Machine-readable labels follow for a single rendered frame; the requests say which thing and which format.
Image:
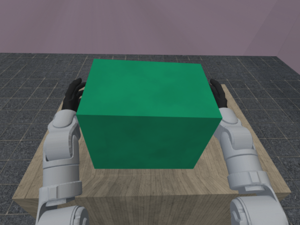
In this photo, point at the carton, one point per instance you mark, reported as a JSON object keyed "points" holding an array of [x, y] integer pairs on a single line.
{"points": [[146, 114]]}

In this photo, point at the robot right forearm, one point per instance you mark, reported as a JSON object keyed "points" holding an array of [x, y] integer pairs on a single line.
{"points": [[245, 172]]}

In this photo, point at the right robot hand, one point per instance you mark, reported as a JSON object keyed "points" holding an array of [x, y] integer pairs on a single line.
{"points": [[218, 93]]}

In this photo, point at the left robot hand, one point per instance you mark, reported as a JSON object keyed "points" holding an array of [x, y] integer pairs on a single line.
{"points": [[72, 100]]}

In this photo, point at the robot right upper arm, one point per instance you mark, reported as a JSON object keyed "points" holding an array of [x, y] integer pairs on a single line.
{"points": [[256, 210]]}

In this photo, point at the robot left forearm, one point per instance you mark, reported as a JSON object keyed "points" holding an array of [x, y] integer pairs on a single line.
{"points": [[60, 162]]}

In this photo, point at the robot left upper arm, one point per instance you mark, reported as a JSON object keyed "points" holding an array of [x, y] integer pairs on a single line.
{"points": [[73, 215]]}

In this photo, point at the pedestal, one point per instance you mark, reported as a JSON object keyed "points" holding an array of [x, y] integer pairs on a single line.
{"points": [[198, 196]]}

